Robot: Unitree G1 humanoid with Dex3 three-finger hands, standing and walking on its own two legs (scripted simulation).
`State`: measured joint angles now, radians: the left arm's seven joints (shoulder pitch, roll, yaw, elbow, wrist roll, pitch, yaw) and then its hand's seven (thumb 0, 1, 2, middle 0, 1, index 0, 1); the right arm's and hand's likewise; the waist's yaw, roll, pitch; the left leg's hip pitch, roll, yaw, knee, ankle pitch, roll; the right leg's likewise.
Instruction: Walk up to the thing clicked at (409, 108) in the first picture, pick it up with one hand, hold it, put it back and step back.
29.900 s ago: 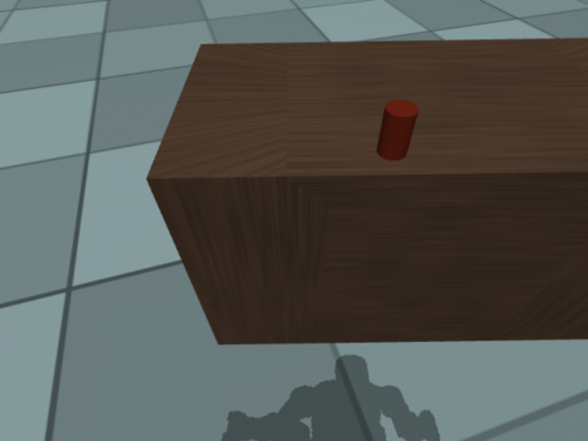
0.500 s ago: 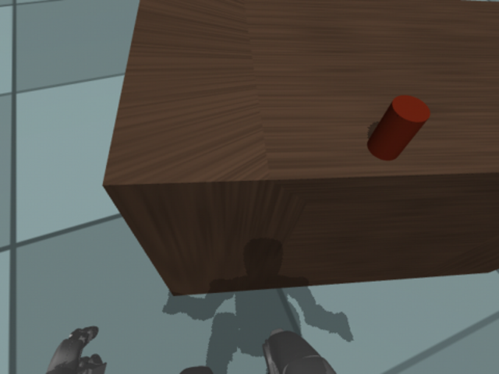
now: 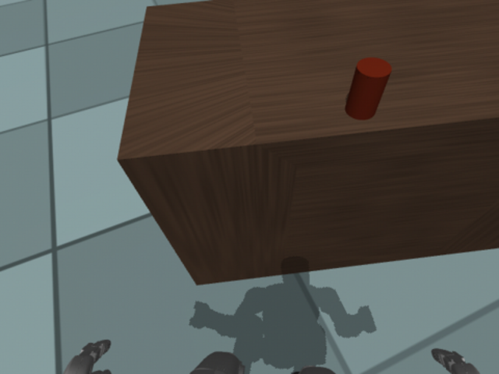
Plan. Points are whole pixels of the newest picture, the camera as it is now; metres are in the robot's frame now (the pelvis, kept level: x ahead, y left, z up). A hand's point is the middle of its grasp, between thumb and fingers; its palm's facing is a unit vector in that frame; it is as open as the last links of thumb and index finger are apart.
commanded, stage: step back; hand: right
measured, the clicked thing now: (366, 90) +0.60 -0.20 +0.08
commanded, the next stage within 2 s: none
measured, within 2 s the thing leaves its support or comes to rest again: neither
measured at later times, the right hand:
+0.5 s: hand out of the picture -0.02 -0.28 -0.13, palm faces -0.04 +0.88 -0.47, open 7.3 cm
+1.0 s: hand out of the picture -0.23 -0.32 -0.17, palm faces -0.14 +0.90 -0.42, open 7.3 cm
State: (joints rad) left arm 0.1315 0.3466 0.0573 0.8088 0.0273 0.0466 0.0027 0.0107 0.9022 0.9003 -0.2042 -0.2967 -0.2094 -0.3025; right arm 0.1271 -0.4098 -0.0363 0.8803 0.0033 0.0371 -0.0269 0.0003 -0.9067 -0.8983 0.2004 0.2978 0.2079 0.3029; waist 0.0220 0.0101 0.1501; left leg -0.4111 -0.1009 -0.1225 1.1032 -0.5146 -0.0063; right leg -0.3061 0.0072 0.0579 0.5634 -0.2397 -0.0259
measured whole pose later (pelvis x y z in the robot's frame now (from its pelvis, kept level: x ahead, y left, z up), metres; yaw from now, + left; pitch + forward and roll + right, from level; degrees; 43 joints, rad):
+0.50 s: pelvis -0.15 -0.01 -0.01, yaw -2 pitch -1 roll -1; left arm 0.20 0.43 0.10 0.83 0.02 0.09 0.00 0.01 0.91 0.90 -0.20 -0.30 -0.21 -0.30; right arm 0.11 -0.37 -0.05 0.81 -0.03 0.01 -0.02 0.00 -0.90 -0.90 0.20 0.30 0.21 0.30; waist 0.03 -0.06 0.19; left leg -0.36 0.05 0.03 0.57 -0.19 0.01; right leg -0.33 0.05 0.15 0.97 -0.50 0.04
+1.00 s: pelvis -0.31 -0.05 -0.02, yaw +4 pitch -2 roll +3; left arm 0.06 0.40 0.07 0.73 0.02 0.08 0.01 0.01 0.90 0.90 -0.20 -0.30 -0.21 -0.30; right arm 0.22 -0.35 -0.04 0.89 -0.03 0.02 -0.03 0.00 -0.91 -0.90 0.20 0.30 0.21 0.30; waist 0.01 -0.09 0.21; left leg -0.24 -0.08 0.02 0.64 -0.35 0.02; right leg -0.44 -0.07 -0.02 0.76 -0.28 -0.03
